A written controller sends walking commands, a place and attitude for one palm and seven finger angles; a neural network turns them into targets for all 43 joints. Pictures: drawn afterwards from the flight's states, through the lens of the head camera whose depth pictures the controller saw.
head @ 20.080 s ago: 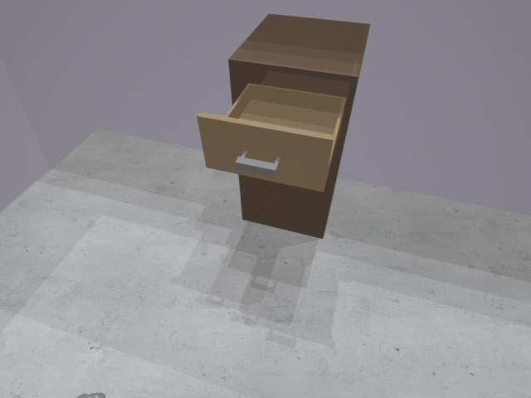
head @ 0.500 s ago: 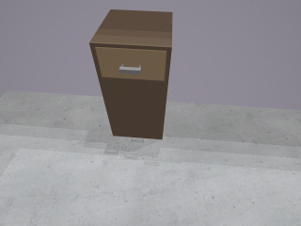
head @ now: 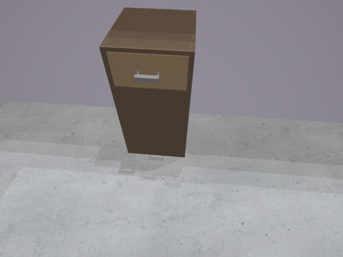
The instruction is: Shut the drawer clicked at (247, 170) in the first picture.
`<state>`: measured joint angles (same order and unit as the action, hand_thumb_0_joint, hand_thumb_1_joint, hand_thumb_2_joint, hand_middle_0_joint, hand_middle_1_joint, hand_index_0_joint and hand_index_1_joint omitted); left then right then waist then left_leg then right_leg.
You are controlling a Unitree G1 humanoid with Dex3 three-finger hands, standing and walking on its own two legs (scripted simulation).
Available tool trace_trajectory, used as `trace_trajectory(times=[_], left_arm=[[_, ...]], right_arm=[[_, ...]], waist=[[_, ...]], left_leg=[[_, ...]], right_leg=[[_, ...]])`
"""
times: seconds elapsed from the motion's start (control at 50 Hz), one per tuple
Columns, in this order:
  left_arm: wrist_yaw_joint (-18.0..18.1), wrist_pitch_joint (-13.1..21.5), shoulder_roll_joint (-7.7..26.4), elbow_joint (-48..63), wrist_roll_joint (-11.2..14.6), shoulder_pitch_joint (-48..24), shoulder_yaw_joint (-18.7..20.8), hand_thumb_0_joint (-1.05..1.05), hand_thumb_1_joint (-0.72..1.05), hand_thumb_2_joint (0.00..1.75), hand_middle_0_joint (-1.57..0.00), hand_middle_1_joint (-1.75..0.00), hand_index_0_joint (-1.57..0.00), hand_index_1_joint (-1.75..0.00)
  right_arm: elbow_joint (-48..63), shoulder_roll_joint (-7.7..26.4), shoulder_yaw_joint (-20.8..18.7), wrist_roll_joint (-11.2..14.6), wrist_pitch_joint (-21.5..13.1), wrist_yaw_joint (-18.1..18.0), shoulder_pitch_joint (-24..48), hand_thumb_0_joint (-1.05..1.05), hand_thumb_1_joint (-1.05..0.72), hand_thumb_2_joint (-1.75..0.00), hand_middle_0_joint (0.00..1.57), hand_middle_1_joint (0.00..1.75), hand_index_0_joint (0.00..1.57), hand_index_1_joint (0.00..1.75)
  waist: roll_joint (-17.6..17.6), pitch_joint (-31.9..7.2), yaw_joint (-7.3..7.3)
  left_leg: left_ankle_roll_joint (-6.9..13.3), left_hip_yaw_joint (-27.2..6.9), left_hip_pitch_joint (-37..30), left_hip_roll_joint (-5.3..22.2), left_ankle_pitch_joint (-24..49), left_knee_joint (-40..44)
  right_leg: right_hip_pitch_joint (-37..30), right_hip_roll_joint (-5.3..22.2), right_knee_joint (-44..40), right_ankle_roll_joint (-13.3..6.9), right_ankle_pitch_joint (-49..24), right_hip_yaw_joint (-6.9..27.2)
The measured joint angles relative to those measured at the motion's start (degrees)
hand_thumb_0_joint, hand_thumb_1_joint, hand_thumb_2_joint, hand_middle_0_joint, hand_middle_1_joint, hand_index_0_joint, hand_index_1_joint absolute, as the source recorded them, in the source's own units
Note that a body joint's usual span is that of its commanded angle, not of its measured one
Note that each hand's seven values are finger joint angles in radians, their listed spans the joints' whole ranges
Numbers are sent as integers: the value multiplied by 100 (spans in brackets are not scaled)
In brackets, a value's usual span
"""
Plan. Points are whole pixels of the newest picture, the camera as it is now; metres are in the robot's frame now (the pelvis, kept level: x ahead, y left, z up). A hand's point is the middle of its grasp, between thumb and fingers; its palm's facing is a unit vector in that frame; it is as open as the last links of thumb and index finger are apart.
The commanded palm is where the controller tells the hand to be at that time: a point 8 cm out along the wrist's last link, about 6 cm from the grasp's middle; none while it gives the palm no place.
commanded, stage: look to check the result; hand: left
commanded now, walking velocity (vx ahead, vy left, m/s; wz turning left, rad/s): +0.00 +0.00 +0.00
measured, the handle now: (147, 76) +0.84 +0.16 -0.08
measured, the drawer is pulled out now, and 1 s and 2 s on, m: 0.00 0.00 0.00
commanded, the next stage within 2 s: stand and wait in 0.04 s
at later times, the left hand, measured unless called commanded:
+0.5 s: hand out of the picture -0.01 +0.15 -0.17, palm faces +0.05 -0.98 -0.19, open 7.4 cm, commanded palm none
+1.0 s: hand out of the picture +0.00 +0.15 -0.17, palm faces +0.05 -0.98 -0.20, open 7.4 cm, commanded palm none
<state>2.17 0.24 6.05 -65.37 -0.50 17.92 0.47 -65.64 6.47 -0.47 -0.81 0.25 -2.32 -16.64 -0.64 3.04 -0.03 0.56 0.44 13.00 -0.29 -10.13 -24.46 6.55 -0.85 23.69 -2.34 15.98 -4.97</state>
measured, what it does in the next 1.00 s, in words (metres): stands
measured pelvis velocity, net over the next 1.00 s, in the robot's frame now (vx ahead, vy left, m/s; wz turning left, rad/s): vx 0.02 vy -0.02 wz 0.00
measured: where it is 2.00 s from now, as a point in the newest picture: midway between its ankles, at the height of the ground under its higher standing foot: outside the picture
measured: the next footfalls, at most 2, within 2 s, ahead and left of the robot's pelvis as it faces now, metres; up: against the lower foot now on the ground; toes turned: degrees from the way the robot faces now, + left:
none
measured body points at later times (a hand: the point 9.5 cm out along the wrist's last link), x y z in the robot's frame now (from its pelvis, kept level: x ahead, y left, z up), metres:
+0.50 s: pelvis +0.01 -0.01 +0.00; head +0.02 -0.02 +0.45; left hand -0.01 +0.20 -0.16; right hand -0.01 -0.22 -0.17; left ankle +0.03 +0.11 -0.74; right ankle -0.03 -0.09 -0.74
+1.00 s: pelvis +0.02 -0.02 +0.00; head +0.03 -0.02 +0.45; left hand +0.00 +0.20 -0.16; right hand +0.01 -0.23 -0.17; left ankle +0.03 +0.11 -0.74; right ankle -0.03 -0.09 -0.74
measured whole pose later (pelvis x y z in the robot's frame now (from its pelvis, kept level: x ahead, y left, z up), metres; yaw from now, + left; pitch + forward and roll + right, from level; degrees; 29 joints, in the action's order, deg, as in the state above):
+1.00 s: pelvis +0.02 -0.02 +0.00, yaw +0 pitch -1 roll +0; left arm 2.3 0.5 7.3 -65.0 -0.5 16.9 0.8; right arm -65.8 8.0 -0.6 -0.7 0.0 -2.6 -15.1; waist -0.7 3.0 -0.1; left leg -0.8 0.3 10.9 0.8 -11.4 -23.7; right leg 4.0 -2.0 21.9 -3.4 16.6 -4.9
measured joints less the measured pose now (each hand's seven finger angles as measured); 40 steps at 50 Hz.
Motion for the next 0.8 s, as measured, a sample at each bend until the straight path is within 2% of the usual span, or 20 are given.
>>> trace_trajectory(times=[0.8], left_arm=[[6, 19, 75, 24, 4, -74, 22, 0, 91, 89, -20, -30, -20, -30]], right_arm=[[-26, 98, -2, 10, -22, -18, 96, 0, -91, -90, 20, 30, 20, 30]], waist=[[-13, 18, 0]], left_leg=[[-116, -23, -171, 86, -98, 69]], right_leg=[[-201, -96, -145, -96, 61, -7]])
